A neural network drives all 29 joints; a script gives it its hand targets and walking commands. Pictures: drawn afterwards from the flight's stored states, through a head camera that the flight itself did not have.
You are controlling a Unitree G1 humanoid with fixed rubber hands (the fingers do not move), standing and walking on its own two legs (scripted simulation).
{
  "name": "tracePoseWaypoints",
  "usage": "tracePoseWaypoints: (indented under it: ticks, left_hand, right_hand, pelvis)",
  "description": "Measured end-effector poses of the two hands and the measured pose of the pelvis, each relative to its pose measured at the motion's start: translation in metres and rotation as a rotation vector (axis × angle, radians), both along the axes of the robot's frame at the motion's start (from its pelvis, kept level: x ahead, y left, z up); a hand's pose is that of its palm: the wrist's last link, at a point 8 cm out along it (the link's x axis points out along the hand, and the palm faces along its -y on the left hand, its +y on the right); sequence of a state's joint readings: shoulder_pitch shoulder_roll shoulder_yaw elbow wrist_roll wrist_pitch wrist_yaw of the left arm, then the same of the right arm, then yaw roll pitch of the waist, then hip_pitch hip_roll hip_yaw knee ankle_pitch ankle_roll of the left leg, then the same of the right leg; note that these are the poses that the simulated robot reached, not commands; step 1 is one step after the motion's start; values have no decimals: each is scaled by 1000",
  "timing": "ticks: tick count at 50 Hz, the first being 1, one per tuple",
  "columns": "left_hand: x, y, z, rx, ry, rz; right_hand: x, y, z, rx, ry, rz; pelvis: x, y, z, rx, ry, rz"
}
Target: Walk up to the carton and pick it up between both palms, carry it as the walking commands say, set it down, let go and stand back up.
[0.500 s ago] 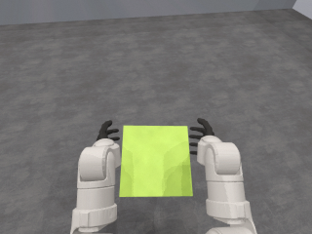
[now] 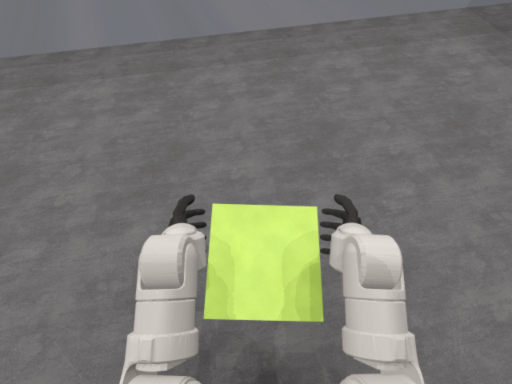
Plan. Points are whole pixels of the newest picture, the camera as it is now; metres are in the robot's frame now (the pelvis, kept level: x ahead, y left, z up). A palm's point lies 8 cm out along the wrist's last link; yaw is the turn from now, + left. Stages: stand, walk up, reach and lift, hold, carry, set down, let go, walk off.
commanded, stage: carry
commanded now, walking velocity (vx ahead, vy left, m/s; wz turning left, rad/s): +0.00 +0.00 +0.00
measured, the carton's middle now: (262, 266) +0.32 +0.00 -0.04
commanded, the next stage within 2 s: none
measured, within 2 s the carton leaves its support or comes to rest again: neither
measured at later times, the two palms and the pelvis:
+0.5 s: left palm (178, 153) +0.48 +0.14 +0.09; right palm (319, 152) +0.47 -0.11 +0.09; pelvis +0.17 +0.03 +0.00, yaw -3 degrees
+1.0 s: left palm (186, 171) +0.45 +0.12 +0.07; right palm (334, 169) +0.44 -0.13 +0.07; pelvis +0.14 +0.02 -0.01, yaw -4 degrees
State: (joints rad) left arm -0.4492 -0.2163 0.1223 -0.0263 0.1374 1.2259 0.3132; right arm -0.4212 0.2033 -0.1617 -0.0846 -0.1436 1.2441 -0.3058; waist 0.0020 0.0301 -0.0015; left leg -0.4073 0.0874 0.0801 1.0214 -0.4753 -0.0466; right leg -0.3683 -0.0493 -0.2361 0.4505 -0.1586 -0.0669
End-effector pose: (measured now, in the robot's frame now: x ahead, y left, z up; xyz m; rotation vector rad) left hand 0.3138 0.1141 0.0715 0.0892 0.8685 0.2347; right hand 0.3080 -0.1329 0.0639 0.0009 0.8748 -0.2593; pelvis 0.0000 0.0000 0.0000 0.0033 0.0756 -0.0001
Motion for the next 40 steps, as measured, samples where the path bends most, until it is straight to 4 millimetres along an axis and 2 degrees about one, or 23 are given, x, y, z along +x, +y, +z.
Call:
tracePoseWaypoints:
  ticks: [6,12,15,19,23,28,34,40]
  left_hand:
    - [55,4,12,-22,-37,0]
    - [113,18,20,-68,-117,-48]
    - [129,25,18,-61,-109,-21]
    - [144,27,18,-32,-81,0]
    - [159,24,15,-30,-64,-6]
    - [168,17,12,-26,-61,-31]
    - [170,11,9,-31,-66,-58]
    - [164,9,4,-39,-71,-80]
  right_hand:
    - [54,3,13,22,-43,-14]
    - [105,15,31,-17,-128,-26]
    - [127,23,33,-39,-118,3]
    - [147,27,29,-44,-87,12]
    - [158,24,24,-36,-72,2]
    - [162,17,19,-27,-68,-18]
    - [161,10,17,-23,-76,-29]
    - [155,6,13,-24,-84,-7]
  pelvis:
    - [48,6,9,11,-5,-18]
    - [108,24,-3,-12,-26,-42]
    - [128,27,-2,14,-14,-55]
    - [148,28,-1,15,-4,-53]
    - [161,28,-2,8,10,-52]
    - [169,26,-4,5,14,-53]
    - [169,23,-6,3,11,-57]
    - [164,21,-8,6,3,-61]
